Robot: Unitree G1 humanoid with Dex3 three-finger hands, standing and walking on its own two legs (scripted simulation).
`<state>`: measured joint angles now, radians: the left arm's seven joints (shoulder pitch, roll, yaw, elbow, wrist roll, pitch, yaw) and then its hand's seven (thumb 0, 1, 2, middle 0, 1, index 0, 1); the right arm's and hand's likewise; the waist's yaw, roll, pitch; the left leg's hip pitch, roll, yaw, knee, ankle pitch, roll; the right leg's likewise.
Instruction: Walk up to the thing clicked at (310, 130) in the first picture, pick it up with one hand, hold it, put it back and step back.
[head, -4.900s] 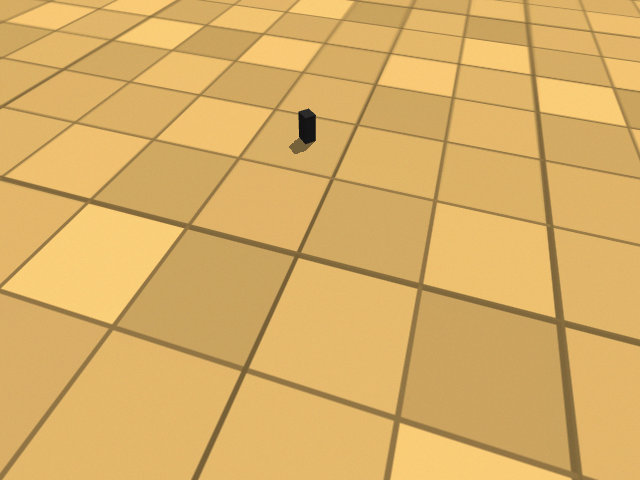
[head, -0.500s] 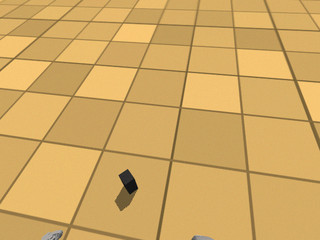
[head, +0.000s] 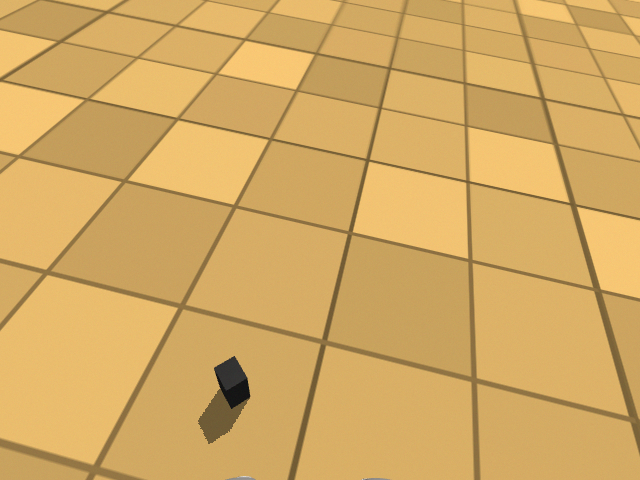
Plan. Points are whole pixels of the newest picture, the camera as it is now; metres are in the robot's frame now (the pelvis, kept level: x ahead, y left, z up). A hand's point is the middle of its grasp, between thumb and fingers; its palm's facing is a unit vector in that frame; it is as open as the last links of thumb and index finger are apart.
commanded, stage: walk up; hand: left
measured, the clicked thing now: (232, 383) +0.47 +0.21 -0.68
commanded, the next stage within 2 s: none
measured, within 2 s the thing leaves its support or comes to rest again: neither
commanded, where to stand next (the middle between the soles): +0.11 +0.00 m, yaw +1 degrees
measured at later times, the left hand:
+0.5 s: hand out of the picture +0.10 +0.27 -0.14, palm faces +0.00 -0.92 -0.39, open 7.4 cm
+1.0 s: hand out of the picture +0.13 +0.25 -0.14, palm faces +0.00 -0.93 -0.37, open 7.4 cm
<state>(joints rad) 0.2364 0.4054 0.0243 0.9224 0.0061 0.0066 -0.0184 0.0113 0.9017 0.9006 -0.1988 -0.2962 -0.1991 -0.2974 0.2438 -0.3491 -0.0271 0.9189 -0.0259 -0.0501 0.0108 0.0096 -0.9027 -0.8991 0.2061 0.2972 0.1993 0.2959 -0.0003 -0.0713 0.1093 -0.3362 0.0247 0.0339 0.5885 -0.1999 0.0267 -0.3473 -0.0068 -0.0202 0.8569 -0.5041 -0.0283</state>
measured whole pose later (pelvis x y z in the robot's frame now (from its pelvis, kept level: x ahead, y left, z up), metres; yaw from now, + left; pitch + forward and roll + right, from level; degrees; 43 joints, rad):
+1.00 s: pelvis +0.05 -0.02 +0.01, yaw +2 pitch -3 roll +0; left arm 0.12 0.38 0.00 1.10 0.01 -0.03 0.00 0.01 0.90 0.90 -0.20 -0.30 -0.20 -0.30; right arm 0.10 -0.37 -0.01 1.10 0.00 0.00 0.02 0.01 -0.90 -0.90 0.21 0.30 0.20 0.30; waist 0.00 0.01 0.06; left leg -0.21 0.02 -0.02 0.48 -0.22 -0.01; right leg -0.11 -0.04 -0.06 0.44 -0.29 0.02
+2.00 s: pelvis -0.01 +0.05 +0.00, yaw +4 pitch -4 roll +0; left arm 0.10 0.47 0.08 0.95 0.06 0.07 -0.02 0.01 0.90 0.90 -0.20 -0.30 -0.20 -0.30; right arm 0.24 -0.34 -0.07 1.00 -0.02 -0.03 0.00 0.01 -0.90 -0.90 0.21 0.30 0.20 0.30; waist 0.00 -0.09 0.16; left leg -0.26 -0.03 -0.02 0.64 -0.32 0.02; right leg -0.49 -0.02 0.12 1.12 -0.46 -0.01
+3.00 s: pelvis -0.02 +0.02 -0.02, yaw +1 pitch -3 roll +1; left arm 0.12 0.47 0.09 0.77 0.03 0.10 0.01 0.01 0.90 0.90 -0.20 -0.30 -0.20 -0.30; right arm 0.16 -0.35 -0.03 0.83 0.00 -0.01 -0.06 0.01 -0.90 -0.90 0.21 0.30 0.20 0.30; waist 0.03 -0.11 0.24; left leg -0.44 0.01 -0.02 0.76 -0.26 -0.01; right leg -0.56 0.10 0.18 1.40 -0.52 -0.01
